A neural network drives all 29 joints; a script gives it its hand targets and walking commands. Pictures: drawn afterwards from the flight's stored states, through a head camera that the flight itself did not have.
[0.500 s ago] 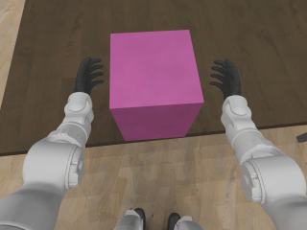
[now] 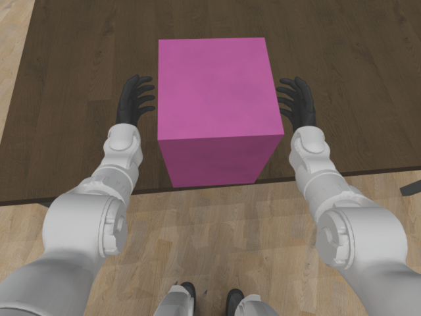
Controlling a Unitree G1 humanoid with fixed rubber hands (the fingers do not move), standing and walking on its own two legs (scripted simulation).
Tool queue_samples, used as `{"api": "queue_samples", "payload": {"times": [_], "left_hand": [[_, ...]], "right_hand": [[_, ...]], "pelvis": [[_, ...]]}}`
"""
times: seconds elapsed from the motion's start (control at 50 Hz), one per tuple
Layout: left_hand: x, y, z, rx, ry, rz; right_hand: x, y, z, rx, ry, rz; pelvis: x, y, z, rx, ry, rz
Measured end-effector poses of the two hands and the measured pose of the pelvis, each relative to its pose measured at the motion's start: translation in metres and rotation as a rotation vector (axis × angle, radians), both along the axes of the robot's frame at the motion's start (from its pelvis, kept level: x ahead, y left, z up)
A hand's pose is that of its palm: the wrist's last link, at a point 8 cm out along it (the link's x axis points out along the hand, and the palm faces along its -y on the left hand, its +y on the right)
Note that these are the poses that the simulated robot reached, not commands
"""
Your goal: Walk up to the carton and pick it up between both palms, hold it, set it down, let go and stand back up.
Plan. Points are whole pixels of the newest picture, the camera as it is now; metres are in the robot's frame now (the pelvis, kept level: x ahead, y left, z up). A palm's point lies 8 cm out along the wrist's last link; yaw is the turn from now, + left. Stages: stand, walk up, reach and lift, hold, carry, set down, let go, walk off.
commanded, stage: reach and lift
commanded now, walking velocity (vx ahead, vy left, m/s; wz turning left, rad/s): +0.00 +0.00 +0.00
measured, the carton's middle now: (213, 121) +0.51 +0.03 -0.05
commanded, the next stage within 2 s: none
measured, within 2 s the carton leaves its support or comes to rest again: neither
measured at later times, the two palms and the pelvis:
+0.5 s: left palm (133, 120) +0.46 +0.18 +0.02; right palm (292, 129) +0.46 -0.11 +0.02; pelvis +0.01 +0.01 +0.02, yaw +0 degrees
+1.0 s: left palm (136, 124) +0.45 +0.17 +0.01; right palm (292, 133) +0.45 -0.11 +0.02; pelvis +0.04 +0.00 +0.04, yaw +1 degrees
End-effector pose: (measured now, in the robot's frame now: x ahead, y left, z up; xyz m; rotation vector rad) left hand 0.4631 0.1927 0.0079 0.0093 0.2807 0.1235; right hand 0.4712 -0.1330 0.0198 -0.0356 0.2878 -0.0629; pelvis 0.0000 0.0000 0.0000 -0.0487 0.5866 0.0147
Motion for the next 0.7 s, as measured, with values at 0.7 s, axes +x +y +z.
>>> {"api": "queue_samples", "payload": {"times": [0.7], "left_hand": [[-0.014,-0.017,0.006,-0.001,-0.007,0.063]], "right_hand": [[-0.022,0.018,-0.005,-0.068,-0.037,-0.007]], "pelvis": [[0.015,0.003,0.028,0.017,-0.121,0.0]]}}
